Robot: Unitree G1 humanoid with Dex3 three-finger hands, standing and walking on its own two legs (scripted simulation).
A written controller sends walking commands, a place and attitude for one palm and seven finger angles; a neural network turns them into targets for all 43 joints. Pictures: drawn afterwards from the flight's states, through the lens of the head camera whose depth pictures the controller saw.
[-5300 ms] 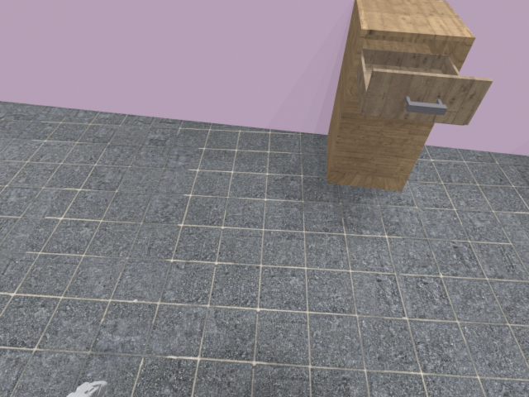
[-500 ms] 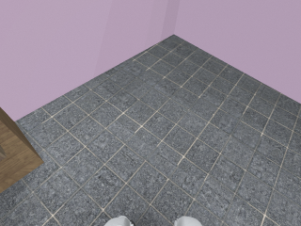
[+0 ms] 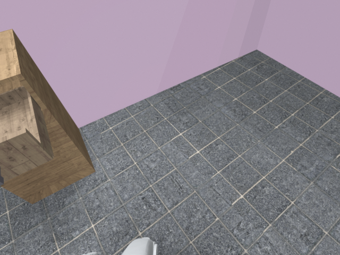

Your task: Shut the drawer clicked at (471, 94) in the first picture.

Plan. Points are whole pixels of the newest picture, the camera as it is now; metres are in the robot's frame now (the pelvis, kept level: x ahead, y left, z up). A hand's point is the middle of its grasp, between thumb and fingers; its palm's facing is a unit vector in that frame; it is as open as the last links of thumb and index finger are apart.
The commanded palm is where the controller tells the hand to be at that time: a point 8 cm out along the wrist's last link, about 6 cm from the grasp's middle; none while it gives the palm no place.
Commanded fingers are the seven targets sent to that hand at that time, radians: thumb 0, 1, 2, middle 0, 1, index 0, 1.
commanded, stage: turn to face it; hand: left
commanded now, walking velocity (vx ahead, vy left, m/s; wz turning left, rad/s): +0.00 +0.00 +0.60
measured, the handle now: out of the picture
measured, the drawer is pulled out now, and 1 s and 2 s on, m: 0.30 0.30 0.30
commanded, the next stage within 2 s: take the last steps up to it in 0.80 s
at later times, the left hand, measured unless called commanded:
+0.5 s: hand out of the picture +0.02 +0.29 -0.17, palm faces +0.34 -0.91 -0.25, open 7.4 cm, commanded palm none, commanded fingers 0.00 0.90 0.90 -0.20 -0.30 -0.20 -0.30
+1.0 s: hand out of the picture -0.01 +0.19 -0.15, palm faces +0.49 -0.83 -0.26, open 7.4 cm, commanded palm none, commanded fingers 0.00 0.90 0.90 -0.20 -0.30 -0.20 -0.30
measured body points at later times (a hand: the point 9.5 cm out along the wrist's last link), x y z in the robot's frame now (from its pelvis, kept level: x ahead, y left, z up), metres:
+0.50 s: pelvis +0.01 +0.05 +0.00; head +0.04 +0.08 +0.45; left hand +0.00 +0.33 -0.15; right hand +0.19 -0.17 -0.12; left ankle -0.01 +0.14 -0.74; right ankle +0.04 -0.12 -0.66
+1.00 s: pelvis +0.03 +0.00 +0.00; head +0.06 -0.02 +0.45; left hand -0.03 +0.24 -0.13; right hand +0.17 -0.21 -0.17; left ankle -0.08 +0.13 -0.66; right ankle +0.06 -0.09 -0.74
